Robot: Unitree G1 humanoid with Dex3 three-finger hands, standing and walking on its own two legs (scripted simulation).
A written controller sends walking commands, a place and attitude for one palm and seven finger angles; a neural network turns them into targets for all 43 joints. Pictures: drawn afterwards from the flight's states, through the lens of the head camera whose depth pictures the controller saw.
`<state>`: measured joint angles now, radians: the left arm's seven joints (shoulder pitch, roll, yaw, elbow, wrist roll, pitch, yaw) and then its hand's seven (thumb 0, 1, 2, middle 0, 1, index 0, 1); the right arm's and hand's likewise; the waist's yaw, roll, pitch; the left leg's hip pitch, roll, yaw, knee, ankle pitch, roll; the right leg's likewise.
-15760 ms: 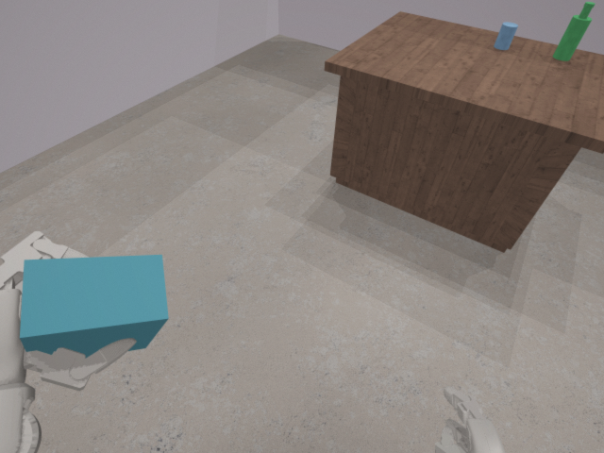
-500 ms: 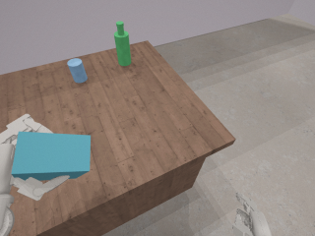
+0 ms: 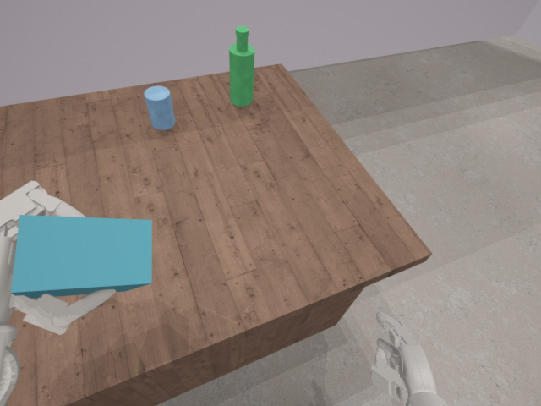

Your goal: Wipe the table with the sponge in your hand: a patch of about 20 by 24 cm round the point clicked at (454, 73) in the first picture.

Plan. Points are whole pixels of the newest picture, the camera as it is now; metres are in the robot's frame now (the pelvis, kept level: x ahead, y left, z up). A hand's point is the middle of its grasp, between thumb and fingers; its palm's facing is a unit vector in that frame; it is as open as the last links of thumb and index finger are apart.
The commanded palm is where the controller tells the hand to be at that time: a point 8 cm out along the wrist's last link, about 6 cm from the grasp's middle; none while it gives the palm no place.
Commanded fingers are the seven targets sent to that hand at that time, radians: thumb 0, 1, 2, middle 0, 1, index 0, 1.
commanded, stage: come to a stop and stand still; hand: left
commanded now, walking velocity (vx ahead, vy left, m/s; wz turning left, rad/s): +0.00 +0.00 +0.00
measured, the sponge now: (101, 260) +0.23 +0.22 +0.14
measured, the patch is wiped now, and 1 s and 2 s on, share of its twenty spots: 0.00 0.00 0.00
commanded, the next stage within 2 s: look again from close up in 0.10 s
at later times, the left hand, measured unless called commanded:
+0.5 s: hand (59, 266) +0.21 +0.25 +0.16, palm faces +0.34 -0.84 -0.42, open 10.1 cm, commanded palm +0.15 +0.28 +0.17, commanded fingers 0.00 0.10 1.30 -1.20 -1.60 -1.20 -1.60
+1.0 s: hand (58, 285) +0.20 +0.25 +0.14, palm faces +0.41 -0.63 -0.66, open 10.1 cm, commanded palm +0.16 +0.27 +0.17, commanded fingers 0.00 0.10 1.30 -1.20 -1.60 -1.20 -1.60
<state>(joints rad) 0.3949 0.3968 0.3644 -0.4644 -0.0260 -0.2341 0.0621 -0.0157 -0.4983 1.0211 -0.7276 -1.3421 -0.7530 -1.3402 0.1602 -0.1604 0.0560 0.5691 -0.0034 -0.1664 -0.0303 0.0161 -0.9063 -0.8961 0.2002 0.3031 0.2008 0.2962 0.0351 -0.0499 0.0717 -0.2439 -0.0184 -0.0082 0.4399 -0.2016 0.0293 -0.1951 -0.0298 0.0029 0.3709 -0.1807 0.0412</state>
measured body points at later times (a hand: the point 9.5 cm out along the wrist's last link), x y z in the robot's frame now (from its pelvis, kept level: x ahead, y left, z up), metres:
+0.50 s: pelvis +0.00 +0.00 +0.00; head +0.02 +0.02 +0.45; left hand +0.19 +0.29 +0.18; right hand +0.17 -0.22 -0.07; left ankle +0.02 +0.10 -0.74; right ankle +0.01 -0.15 -0.74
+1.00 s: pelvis -0.01 -0.05 -0.02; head +0.00 -0.06 +0.43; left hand +0.17 +0.28 +0.18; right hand +0.20 -0.27 -0.10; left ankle +0.02 +0.10 -0.74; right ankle +0.01 -0.15 -0.74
